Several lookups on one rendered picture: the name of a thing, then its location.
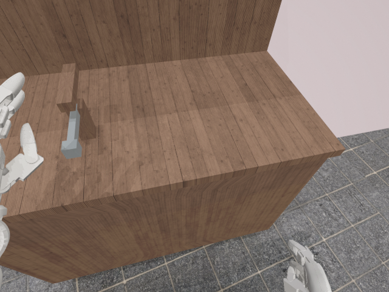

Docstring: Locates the right robot hand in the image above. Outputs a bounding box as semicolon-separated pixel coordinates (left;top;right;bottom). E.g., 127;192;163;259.
283;240;332;292

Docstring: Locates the tap lever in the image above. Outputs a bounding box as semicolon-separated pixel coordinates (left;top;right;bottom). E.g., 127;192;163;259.
61;103;82;159

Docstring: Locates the left robot hand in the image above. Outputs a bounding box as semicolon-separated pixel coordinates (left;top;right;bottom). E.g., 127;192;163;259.
0;72;44;202

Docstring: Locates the counter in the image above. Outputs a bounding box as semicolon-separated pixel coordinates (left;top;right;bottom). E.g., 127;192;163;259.
0;0;345;284

